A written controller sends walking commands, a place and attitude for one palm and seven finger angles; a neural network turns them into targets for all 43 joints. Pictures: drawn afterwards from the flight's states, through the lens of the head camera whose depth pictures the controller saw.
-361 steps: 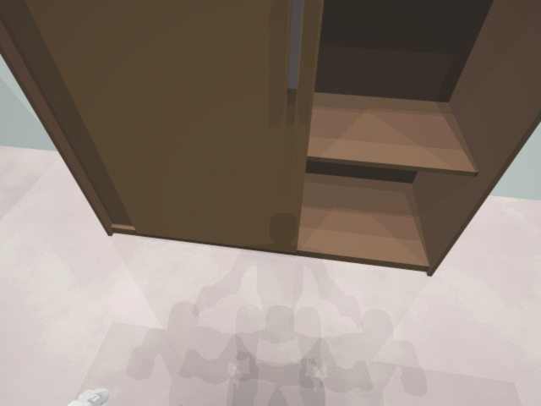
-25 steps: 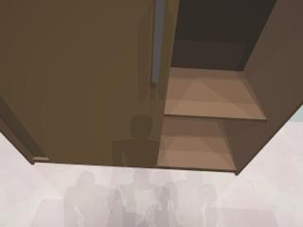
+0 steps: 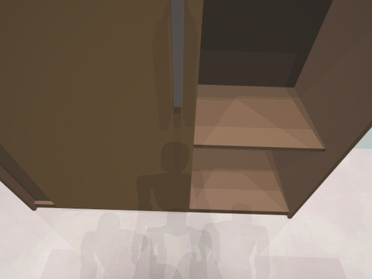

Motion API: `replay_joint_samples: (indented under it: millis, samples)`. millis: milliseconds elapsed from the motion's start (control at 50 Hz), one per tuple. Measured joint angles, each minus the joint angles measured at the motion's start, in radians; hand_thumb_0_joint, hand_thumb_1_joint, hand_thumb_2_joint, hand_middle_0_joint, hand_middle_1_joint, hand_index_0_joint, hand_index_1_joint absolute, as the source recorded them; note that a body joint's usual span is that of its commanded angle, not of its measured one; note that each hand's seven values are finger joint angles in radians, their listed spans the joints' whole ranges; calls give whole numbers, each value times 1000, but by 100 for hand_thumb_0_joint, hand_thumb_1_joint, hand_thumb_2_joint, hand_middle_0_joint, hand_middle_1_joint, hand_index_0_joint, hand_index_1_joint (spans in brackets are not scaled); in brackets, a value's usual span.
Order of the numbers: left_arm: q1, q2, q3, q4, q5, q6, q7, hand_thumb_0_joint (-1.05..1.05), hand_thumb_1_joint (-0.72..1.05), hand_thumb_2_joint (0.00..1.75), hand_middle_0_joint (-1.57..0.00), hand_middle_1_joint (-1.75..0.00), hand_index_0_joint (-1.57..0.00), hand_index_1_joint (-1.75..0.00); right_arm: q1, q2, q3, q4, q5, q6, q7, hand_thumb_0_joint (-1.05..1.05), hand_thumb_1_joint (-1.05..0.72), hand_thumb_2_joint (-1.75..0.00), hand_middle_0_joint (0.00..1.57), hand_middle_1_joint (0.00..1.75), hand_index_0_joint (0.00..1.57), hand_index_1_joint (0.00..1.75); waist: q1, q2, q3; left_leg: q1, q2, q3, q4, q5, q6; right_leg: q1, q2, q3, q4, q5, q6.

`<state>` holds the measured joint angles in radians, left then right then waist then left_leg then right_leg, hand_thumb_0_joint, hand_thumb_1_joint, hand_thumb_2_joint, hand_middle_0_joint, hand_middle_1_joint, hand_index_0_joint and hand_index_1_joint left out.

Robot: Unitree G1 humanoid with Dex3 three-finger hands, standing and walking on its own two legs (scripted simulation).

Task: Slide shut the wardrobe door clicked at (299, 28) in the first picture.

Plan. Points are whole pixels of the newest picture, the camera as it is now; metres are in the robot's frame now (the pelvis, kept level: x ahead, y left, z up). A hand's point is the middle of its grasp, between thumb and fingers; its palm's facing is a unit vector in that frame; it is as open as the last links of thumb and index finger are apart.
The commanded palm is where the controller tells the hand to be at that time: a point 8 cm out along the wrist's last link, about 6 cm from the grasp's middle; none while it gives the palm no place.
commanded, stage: shuffle to correct the standing spot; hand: left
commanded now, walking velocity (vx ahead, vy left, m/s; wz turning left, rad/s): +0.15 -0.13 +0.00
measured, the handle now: (178, 47) +0.56 +0.06 +0.23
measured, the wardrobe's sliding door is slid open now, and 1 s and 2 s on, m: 0.57 0.57 0.57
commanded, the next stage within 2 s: come to a stop and stand still in 0.54 s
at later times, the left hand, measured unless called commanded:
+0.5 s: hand out of the picture +0.08 +0.12 -0.18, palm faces +0.04 -0.99 -0.11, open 7.4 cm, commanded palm none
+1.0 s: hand (163, 264) +0.20 +0.07 -0.17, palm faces +0.10 -0.97 -0.23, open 7.3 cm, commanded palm none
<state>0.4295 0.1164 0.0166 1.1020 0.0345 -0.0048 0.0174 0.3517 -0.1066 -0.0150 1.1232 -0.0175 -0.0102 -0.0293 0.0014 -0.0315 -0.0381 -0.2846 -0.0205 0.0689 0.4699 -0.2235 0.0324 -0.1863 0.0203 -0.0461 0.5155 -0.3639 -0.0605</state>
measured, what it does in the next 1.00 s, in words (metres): walks ahead: left foot, then right foot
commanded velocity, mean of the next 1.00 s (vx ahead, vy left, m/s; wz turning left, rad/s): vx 0.00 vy -0.02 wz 0.02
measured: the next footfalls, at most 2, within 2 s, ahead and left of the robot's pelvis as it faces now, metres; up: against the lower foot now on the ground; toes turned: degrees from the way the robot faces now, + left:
left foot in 0.32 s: +0.16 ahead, +0.07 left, +0.00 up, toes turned +8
right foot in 0.74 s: +0.23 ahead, -0.24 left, +0.00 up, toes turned -4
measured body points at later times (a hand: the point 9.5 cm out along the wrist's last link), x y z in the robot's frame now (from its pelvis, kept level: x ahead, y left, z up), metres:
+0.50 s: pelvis +0.11 -0.03 +0.00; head +0.13 +0.00 +0.45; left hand +0.08 +0.18 -0.17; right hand +0.14 -0.26 -0.14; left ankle +0.12 +0.06 -0.74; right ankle +0.07 -0.16 -0.65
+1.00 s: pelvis +0.15 -0.12 +0.00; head +0.19 -0.12 +0.45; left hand +0.19 +0.12 -0.15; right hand +0.20 -0.35 -0.16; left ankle +0.12 -0.01 -0.68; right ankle +0.19 -0.24 -0.74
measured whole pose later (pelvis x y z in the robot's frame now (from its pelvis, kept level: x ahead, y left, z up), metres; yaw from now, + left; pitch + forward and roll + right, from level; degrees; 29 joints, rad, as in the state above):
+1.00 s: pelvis +0.15 -0.12 +0.00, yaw +3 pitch +0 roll +1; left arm 0.18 0.15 0.05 0.99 0.03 -0.01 0.05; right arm 0.20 -0.19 -0.05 1.02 -0.01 0.06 -0.02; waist 0.02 0.00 0.08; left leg -0.44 -0.02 0.05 0.98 -0.48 -0.05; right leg -0.31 -0.08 -0.10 0.52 -0.21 0.00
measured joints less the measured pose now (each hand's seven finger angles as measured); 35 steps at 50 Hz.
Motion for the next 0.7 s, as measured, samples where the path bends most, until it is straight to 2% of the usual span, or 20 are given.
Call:
replay_joint_samples:
  millis: [60, 140, 180, 240, 300, 340, 400, 420, 460, 520, 580, 640, 700]
  samples:
    - [19, -3, 6, -6, -2, -13, 2, 0, 91, 90, -20, -30, -19, -30, 7, -7, -3, 1, 2, -2, -1, 1, -91, -90, 20, 30, 20, 30, 7, 17, -2, -19, 27, -9, 64, -52, 0, 23, 26, -13, -24, -8, -18]
    - [43, -5, 11, 1, -2, -30, 15, 0, 91, 90, -20, -30, -19, -30, -7, -6, -5, -2, -2, -1, 0, 1, -91, -90, 20, 30, 20, 30, 16, 8, 9, -109, 51, 3, 337, -193, 9, 75, 48, -34, -70, -15, -38]
    - [55, -12, 8, 10, 0, -35, 18, 0, 91, 90, -20, -30, -19, -30, -30, -11, -8, -5, -5, 0, -4, 1, -91, -90, 20, 30, 20, 30, 23, 3, 23, -144, 58, 20, 413, -219, 8, 105, 55, -36, -93, -18, -44]
    - [75, -25, 3, 24, 2, -35, 19, 0, 91, 90, -20, -30, -19, -30, -69, -29, -14, -17, -1, 0, -5, 2, -93, -90, 20, 30, 20, 30, 33, 0, 39, -172, 64, 49, 404, -212, 10, 143, 64, -34, -114, -31, -45]
    - [95, -31, -1, 41, 1, -26, 13, 0, 91, 90, -20, -30, -20, -30, -112, -30, -12, -46, 2, -16, -7, 2, -93, -90, 20, 30, 20, 30, 29, -16, 54, -138, 51, 80, 251, -134, 19, 159, 65, -22, -77, -71, -42]
    - [104, -35, 0, 51, -6, -15, 5, 0, 91, 90, -20, -30, -20, -30, -133, -25, -8, -68, -2, -42, -15, 2, -93, -90, 20, 30, 20, 30, 16, -22, 64, -92, 54, 95, 161, -1, 36, 107, 66, -16, 87, -113, -35]
    - [70, -20, 6, 51, -7, 12, 0, 0, 91, 90, -20, -30, -20, -30, -136, -6, -2, -89, 0, -53, -21, 1, -92, -90, 20, 30, 20, 30, 5, -48, 62, -55, 59, 126, 181, -75, 37, -84, 41, 8, 520, -131, -4]
    - [49, -11, 12, 42, -2, 19, 0, 0, 91, 90, -20, -30, -20, -30, -129, -4, -8, -91, 3, -53, -28, 1, -93, -90, 20, 30, 20, 30, 3, -50, 58, -37, 60, 126, 160, -84, 31, -141, 27, 9, 603, -108, 5]
    - [-5, 8, 24, 10, 7, 25, -5, 1, 91, 90, -20, -30, -20, -30, -112, -11, -12, -84, 4, -52, -32, 0, -95, -90, 20, 30, 20, 30, 4, -43, 56, -5, 64, 115, 101, -63, 14, -233, -12, 12, 664, -37, 24]
    - [-84, 31, 36, -50, 7, 20, -10, 0, 91, 90, -20, -30, -19, -30, -83, -20, -9, -62, -1, -44, -22, 0, -95, -90, 20, 30, 20, 30, 10, -28, 59, 27, 72, 85, 26, -26, 0, -311, -73, 27, 595, 52, 52]
    - [-141, 50, 42, -84, 8, 21, -4, 1, 93, 90, -20, -30, -19, -30, -62, -18, -9, -49, -6, -29, -11, 0, -94, -90, 20, 30, 20, 30, 7, -14, 61, 47, 85, 65, -16, -11, -19, -330, -115, 36, 457, 96, 75]
    - [-175, 72, 47, -96, 2, 30, -9, 1, 93, 90, -20, -30, -19, -30, -51, -14, -16, -53, -12, -15, -3, 0, -92, -90, 20, 30, 20, 30, -14, 2, 70, 51, 103, 50, -18, -18, -44, -308, -129, 25, 316, 95, 87]
    - [-193, 84, 49, -104, -1, 27, -13, 1, 93, 90, -20, -30, -19, -30, -42, -18, -25, -60, -16, -1, 1, 1, -92, -90, 20, 30, 20, 30, -33, 22, 81, 40, 128, 37, 27, -51, -77, -243, -115, 2, 154, 108, 89]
